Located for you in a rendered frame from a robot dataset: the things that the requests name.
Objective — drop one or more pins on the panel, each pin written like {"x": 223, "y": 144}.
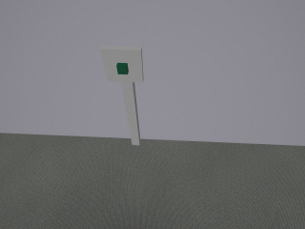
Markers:
{"x": 111, "y": 55}

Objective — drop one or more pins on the button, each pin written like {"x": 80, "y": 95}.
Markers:
{"x": 122, "y": 68}

